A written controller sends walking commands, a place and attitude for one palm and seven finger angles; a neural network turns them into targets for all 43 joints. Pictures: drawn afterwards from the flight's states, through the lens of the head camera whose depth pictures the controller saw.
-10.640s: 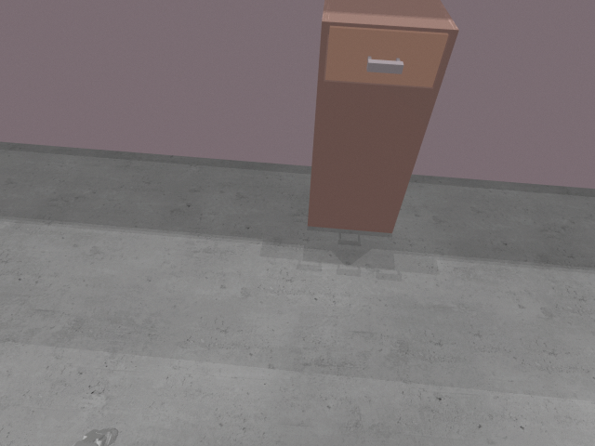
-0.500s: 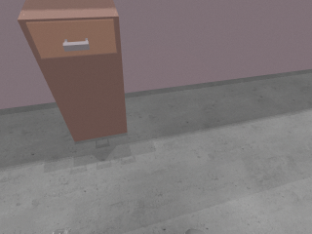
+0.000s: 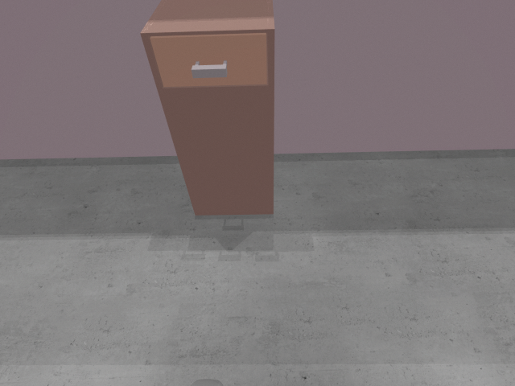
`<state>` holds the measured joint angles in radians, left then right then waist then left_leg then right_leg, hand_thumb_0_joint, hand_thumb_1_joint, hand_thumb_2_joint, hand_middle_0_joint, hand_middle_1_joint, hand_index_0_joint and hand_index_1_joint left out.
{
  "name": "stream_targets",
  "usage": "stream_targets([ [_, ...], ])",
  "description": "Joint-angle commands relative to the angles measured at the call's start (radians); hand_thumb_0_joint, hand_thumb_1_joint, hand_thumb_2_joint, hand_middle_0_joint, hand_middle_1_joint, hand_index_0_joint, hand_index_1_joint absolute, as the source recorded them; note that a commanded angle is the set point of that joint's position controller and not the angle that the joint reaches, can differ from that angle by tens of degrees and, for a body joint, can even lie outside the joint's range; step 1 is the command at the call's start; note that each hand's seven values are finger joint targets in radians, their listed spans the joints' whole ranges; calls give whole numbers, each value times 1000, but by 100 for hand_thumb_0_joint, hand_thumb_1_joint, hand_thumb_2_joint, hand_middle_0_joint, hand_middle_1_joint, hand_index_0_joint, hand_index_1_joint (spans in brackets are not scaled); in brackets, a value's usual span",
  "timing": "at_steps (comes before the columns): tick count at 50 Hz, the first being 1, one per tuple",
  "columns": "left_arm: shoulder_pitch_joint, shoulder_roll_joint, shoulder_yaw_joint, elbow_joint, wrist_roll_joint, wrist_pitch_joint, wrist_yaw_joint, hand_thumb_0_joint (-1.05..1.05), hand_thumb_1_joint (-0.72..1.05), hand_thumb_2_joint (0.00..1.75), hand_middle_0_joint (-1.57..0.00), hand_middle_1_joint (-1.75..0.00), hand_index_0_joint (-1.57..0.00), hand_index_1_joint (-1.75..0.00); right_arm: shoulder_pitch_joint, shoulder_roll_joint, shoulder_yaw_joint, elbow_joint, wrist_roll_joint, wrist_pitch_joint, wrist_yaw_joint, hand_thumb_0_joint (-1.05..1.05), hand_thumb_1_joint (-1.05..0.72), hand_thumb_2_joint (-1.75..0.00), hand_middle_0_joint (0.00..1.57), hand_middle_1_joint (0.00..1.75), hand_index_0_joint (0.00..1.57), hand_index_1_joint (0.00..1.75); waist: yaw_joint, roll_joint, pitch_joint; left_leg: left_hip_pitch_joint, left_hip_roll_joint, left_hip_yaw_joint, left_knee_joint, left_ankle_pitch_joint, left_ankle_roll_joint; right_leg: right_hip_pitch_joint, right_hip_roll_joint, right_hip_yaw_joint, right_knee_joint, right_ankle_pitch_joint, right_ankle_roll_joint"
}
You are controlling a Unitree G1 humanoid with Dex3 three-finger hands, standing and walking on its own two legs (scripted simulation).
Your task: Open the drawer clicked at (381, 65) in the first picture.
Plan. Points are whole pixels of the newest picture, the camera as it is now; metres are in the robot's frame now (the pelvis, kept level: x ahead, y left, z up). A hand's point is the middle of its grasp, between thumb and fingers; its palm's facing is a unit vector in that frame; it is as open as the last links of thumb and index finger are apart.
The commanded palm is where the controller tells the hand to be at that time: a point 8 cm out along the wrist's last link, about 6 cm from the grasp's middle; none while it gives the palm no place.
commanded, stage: turn to face it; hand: left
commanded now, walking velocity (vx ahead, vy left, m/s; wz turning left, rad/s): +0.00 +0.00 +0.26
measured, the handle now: (210, 67) +0.98 +0.18 +0.02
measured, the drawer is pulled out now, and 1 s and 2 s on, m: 0.00 0.00 0.00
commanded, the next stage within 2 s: take the last steps up to it in 0.02 s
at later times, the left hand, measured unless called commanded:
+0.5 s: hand out of the picture +0.02 +0.24 -0.17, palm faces +0.10 -0.98 -0.19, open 7.4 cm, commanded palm none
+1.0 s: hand out of the picture +0.12 +0.11 -0.16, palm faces +0.16 -0.97 -0.20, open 7.3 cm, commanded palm none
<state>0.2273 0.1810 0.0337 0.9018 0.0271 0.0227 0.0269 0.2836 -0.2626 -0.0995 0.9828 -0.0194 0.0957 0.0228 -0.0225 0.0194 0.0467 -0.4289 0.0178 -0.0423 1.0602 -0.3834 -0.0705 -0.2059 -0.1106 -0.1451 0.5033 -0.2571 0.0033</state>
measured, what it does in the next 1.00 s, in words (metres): walks ahead: left foot, then right foot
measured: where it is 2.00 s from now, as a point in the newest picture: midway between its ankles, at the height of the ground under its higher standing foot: (273, 328)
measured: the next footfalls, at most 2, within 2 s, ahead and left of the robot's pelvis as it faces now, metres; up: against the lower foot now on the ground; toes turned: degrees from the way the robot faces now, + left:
left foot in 0.14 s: +0.00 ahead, +0.15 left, +0.00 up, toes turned +5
right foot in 0.68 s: +0.18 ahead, -0.12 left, +0.00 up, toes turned -5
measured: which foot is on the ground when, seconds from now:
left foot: up 0.00-0.12, down 0.14-0.70, up 0.72-1.00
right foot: down 0.00-0.14, up 0.16-0.66, down 0.68-1.00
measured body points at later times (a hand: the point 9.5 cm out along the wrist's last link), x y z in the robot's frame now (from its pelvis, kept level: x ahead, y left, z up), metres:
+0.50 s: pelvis +0.02 +0.04 +0.01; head +0.00 +0.06 +0.46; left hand +0.02 +0.29 -0.15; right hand +0.04 -0.19 -0.14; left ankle -0.04 +0.15 -0.74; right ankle +0.06 -0.10 -0.67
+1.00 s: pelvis +0.15 -0.05 +0.01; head +0.13 -0.07 +0.45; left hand +0.11 +0.16 -0.15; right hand +0.20 -0.29 -0.16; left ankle +0.19 +0.11 -0.66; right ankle +0.14 -0.11 -0.74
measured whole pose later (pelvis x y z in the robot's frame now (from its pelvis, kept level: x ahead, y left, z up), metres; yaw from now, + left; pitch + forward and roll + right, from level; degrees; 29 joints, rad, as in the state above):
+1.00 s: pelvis +0.15 -0.05 +0.01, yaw +5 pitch -2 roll +0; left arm 0.36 0.12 0.03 1.12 0.02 -0.06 0.02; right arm 0.27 -0.19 -0.08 1.07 -0.03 0.01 0.01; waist 0.00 0.04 -0.01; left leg -0.56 0.12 0.04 1.07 -0.18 -0.03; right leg -0.10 0.02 -0.19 0.34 -0.22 -0.08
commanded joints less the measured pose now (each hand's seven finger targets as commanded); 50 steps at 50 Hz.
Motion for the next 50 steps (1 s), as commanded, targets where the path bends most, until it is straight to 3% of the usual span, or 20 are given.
stream_targets([
  [1, 65, 236, 63, -29, 9, -25, 10, 0, 90, 90, -20, -30, -20, -30, -121, -24, 13, -101, 7, -45, -6, 0, -90, -90, 20, 30, 20, 30, 75, -235, -16, -10, -5, 75, -245, -104, 5, 78, -233, 184, -155, 249, -143],
  [4, 60, 247, 66, -10, 6, -22, 8, 0, 90, 90, -20, -30, -20, -30, -61, -14, 24, -76, 15, -62, -16, 0, -90, -90, 20, 30, 20, 30, 46, -237, -79, 125, -30, 114, -450, -36, 17, 88, -225, 151, -59, 409, -118],
  [6, 45, 208, 56, -5, -15, -12, 6, 0, 90, 90, -20, -30, -20, -30, 13, -59, 21, -47, 13, -83, -18, 0, -90, -90, 20, 30, 20, 30, 1, -98, -133, 357, 16, 62, -703, 226, 41, -30, -152, 65, 109, 318, -24],
  [7, 71, 135, 40, -22, -24, -7, 2, 0, 90, 90, -20, -30, -20, -30, 30, -146, 6, -50, 3, -96, -23, 0, -90, -90, 20, 30, 20, 30, -6, 178, -163, 491, 242, -212, -753, 418, 119, -245, -35, -2, 273, -35, 48],
  [8, 25, 101, 18, -35, -18, -3, -1, 0, 90, 90, -20, -30, -20, -30, 57, -200, -2, -43, 2, -89, -29, 0, -90, -90, 20, 30, 20, 30, -24, 275, -147, 461, 361, -300, -756, 537, 200, -318, 5, 42, 387, -348, 66],
  [9, -8, 115, 23, -39, -11, -1, -3, 0, 90, 90, -20, -30, -20, -30, 56, -192, 0, -41, -9, -86, -30, 0, -90, -90, 20, 30, 20, 30, -38, 208, -113, 404, 385, -292, -770, 366, 255, -324, 1, 75, 480, -349, 49],
  [10, -51, 116, 25, -14, -3, 4, -3, 0, 90, 90, -20, -30, -20, -30, 46, -150, 12, -24, -12, -97, -42, 0, -90, -90, 20, 30, 20, 30, -47, 258, -50, 344, 323, -281, -825, 242, 233, -355, 0, 115, 516, -295, 50],
  [12, -43, 123, 26, 24, 1, -4, -25, 0, 90, 90, -20, -30, -20, -30, 0, -98, 32, -26, -10, -104, -49, 0, -90, -90, 20, 30, 20, 30, -21, 196, 67, 293, 264, -234, -861, 102, 214, -392, 3, 119, 584, -164, 38],
  [15, 13, 107, 18, 78, 2, -18, -41, 0, 90, 90, -20, -30, -20, -30, 35, -75, 38, -6, -3, -127, -52, 0, -90, -90, 20, 30, 20, 30, -8, 140, 56, 360, 228, -159, -869, 187, 206, -402, 6, 102, 580, -77, 51],
  [20, -13, 97, 19, 76, 0, -16, -44, 0, 90, 90, -20, -30, -20, -30, 102, -67, 27, 20, -1, -139, -55, 0, -90, -90, 20, 30, 20, 30, -14, 89, 83, 399, 264, -147, -891, 207, 233, -449, -8, 108, 530, -32, 63],
  [28, -117, 67, 23, 45, -9, -28, -58, 0, 90, 90, -20, -30, -20, -30, 125, -77, 19, 56, -14, -142, -54, 0, -90, -90, 20, 30, 20, 30, -28, 142, 108, 332, 283, -112, -869, 209, 232, -323, -5, 72, 237, -47, 51],
  [32, 43, 74, 39, 104, -10, -49, -57, 0, 90, 90, -20, -30, -20, -30, 95, -78, 20, 72, -15, -136, -52, 0, -90, -90, 20, 30, 20, 30, 50, 83, 23, 211, 228, -35, -684, 217, 173, 17, 57, 18, 34, 53, 25],
  [33, 152, 117, 45, 146, -6, -62, -52, 0, 90, 90, -20, -30, -20, -30, 110, -57, 23, 80, -9, -138, -47, 0, -90, -90, 20, 30, 20, 30, 97, -25, -38, 145, 156, 23, -507, 228, 138, 188, 50, 50, -37, 49, 9],
  [34, 282, 211, 69, 183, 3, -80, -40, 0, 90, 90, -20, -30, -20, -30, 135, 10, 36, 68, 3, -145, -37, 0, -90, -90, 20, 30, 20, 30, 144, -259, -139, -49, 63, 126, -221, 35, 90, 400, -178, 321, -134, -79, -63],
  [35, 346, 273, 75, 196, -12, -77, -27, 0, 90, 90, -20, -30, -20, -30, 92, 22, 44, 28, 7, -141, -36, 0, -90, -90, 20, 30, 20, 30, 155, -373, -143, -172, 3, 103, 10, -243, 88, 383, -333, 590, -266, -95, -128],
  [36, 292, 254, 72, 181, -18, -73, -18, 0, 90, 90, -20, -30, -20, -30, 68, -2, 34, 26, 7, -135, -34, 0, -90, -90, 20, 30, 20, 30, 141, -257, -101, -194, 50, 34, 123, -190, 99, 288, -338, 592, -321, -243, -162],
  [38, 133, 169, 52, 149, -16, -71, -15, 0, 90, 90, -20, -30, -20, -30, 21, 13, 23, 39, 0, -125, -25, 0, -90, -90, 20, 30, 20, 30, 81, -163, 39, -201, 101, 24, 201, -27, 100, 51, -291, 519, -372, -426, -139],
  [41, 64, 73, 20, 135, -12, -86, -10, 0, 90, 90, -20, -30, -20, -30, 104, 62, 27, 82, -12, -99, -18, 0, -90, -90, 20, 30, 20, 30, 7, -96, 56, -105, 117, 48, 142, 128, 69, -79, -182, 259, -373, -182, -94],
  [44, 109, 57, 15, 158, -9, -99, -5, 0, 90, 90, -20, -30, -20, -30, 115, 71, 24, 86, -15, -90, -13, 0, -90, -90, 20, 30, 20, 30, -4, -110, 55, -126, 114, 65, 87, 186, 49, -57, -155, 186, -386, -81, -103],
  [50, 213, 54, 12, 204, -8, -120, -2, 0, 90, 90, -20, -30, -20, -30, -38, 57, 21, 31, -11, -101, -4, 0, -90, -90, 20, 30, 20, 30, 33, -66, 90, -269, 131, 57, -37, 229, 30, 91, -183, 207, -398, 21, -151],
])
